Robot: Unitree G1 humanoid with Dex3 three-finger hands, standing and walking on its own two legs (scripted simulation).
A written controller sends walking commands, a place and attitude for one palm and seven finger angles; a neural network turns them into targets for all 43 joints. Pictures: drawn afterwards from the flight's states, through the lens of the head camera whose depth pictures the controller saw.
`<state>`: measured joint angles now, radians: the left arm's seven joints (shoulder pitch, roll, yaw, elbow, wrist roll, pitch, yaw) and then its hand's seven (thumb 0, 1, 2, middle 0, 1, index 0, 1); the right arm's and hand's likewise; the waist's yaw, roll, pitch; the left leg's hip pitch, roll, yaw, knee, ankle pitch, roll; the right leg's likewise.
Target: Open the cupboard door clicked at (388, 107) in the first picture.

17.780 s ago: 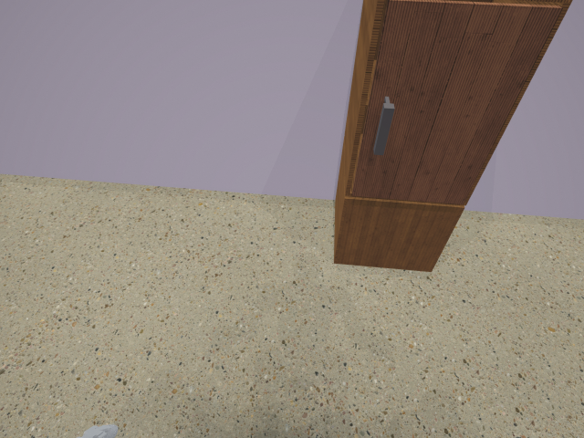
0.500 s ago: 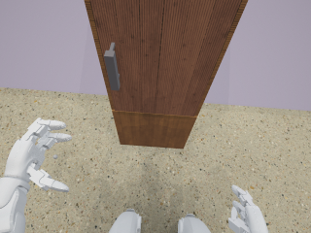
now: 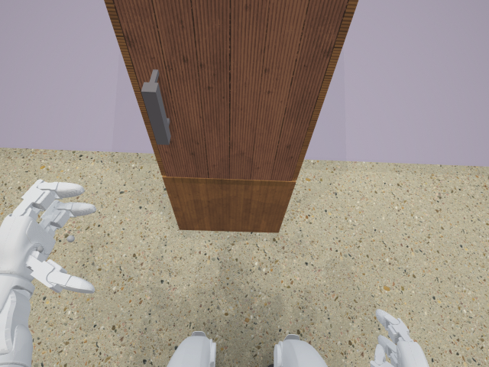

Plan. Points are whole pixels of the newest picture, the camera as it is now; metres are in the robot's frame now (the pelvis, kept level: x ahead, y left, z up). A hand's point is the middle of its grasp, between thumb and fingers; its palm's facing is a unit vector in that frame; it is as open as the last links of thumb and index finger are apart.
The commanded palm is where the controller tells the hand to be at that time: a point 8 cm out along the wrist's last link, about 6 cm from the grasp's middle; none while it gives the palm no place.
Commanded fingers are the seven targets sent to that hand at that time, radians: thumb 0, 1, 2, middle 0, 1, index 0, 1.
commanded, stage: raise the hand with hooked fingers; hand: left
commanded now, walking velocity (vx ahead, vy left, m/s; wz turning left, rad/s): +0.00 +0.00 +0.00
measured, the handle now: (159, 108) +0.59 +0.20 +0.03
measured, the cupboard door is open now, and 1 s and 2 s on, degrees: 0 0 0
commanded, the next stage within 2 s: move the hooked fingers beside the handle in 0.16 s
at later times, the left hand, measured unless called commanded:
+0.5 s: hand (78, 219) +0.32 +0.27 +0.05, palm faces +0.01 -1.00 -0.03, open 14.0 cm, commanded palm +0.30 +0.32 +0.05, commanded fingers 0.00 -0.50 0.30 -0.30 -1.20 -0.30 -1.20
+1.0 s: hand (101, 175) +0.40 +0.26 +0.05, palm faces -0.02 -1.00 -0.02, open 14.0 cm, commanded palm +0.39 +0.31 +0.04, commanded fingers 0.00 -0.50 0.30 -0.30 -1.20 -0.30 -1.20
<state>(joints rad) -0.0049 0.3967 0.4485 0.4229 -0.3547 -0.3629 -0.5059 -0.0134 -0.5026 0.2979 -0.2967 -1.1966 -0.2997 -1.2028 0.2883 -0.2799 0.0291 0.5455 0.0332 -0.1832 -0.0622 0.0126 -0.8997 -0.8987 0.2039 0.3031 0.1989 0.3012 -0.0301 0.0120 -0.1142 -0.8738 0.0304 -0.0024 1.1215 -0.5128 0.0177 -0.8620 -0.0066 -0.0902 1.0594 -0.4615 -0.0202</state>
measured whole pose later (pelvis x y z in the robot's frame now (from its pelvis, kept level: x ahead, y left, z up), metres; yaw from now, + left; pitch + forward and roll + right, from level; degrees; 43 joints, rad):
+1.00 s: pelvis +0.00 +0.01 -0.01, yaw -1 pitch +20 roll -3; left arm -0.45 0.47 0.45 0.79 -0.25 -0.37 -0.48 -0.01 -0.50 0.30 -0.30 -1.20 -0.30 -1.20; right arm 0.33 -0.28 0.03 0.61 0.02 -0.10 -0.05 0.01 -0.90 -0.90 0.20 0.30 0.20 0.30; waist -0.07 0.01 -0.12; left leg -0.97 0.03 0.01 1.14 -0.52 0.03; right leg -0.95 -0.01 -0.07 1.07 -0.46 0.00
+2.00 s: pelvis +0.00 +0.01 -0.03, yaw -3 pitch +29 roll -5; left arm -1.00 0.80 0.55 1.23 -0.06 -0.35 -0.44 -0.01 -0.50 0.30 -0.30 -1.20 -0.30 -1.20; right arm 0.39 -0.29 0.08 0.60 -0.02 0.07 -0.02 0.00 -0.90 -0.90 0.20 0.30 0.20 0.30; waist -0.22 0.04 -0.10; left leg -1.22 0.06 -0.01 1.25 -0.54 0.04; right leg -1.19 0.02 -0.09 1.14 -0.45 0.00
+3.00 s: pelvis +0.00 +0.01 -0.03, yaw -3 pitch +27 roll -5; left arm -0.95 0.72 0.51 1.20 -0.09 -0.37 -0.42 -0.01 -0.50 0.30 -0.30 -1.20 -0.30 -1.20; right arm 0.38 -0.28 0.07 0.61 -0.01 0.09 -0.02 0.00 -0.90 -0.90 0.20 0.30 0.20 0.30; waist -0.20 0.03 -0.10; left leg -1.18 0.06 -0.01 1.25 -0.54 0.04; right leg -1.15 0.02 -0.09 1.13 -0.45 0.00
